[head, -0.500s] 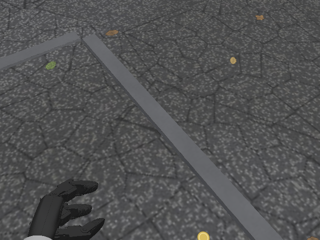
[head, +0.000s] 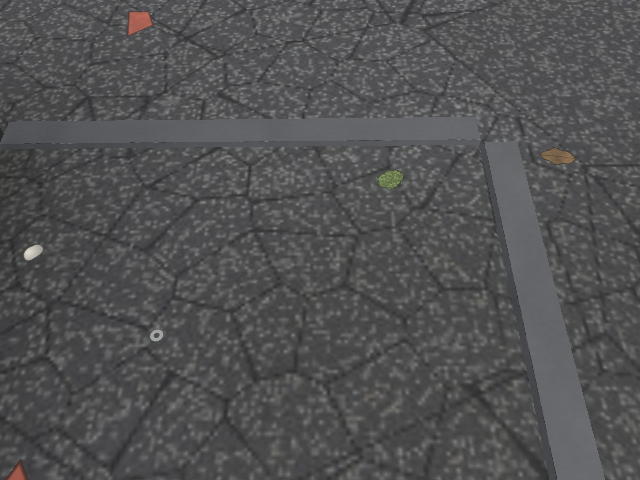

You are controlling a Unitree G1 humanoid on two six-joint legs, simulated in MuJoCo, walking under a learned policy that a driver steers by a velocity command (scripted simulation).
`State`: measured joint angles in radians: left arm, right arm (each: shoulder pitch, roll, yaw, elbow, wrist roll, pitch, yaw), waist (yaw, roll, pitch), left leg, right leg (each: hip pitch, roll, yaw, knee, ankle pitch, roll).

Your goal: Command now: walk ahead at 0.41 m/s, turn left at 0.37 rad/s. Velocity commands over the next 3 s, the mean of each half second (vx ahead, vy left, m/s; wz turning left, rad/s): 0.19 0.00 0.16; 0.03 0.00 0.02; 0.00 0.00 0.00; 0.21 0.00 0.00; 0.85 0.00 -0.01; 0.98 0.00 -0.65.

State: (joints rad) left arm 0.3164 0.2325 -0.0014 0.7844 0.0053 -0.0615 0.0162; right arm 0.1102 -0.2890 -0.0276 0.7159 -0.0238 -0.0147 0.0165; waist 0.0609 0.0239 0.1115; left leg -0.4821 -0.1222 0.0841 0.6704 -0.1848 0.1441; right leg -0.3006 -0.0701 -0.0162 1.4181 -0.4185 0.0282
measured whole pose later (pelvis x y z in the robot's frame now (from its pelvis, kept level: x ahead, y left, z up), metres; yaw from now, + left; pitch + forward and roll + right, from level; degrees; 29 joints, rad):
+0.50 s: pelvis +0.18 -0.07 +0.03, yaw +4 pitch -1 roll +1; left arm 0.22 0.20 -0.01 0.82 0.02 -0.01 0.03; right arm 0.21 -0.24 -0.02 0.90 -0.01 0.03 -0.02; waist 0.00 0.01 0.05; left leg -0.24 -0.06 -0.05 0.74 -0.51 0.02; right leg -0.33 0.01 -0.06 0.46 -0.12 -0.06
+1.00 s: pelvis +0.21 -0.05 +0.03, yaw +3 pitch -1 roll +0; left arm 0.24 0.21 0.02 1.04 0.01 0.01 0.02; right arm 0.29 -0.18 0.00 1.10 -0.01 0.00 -0.04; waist 0.01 0.00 0.02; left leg -0.08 -0.04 -0.03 0.39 -0.28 0.02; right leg -0.25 0.01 -0.04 0.39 -0.12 -0.03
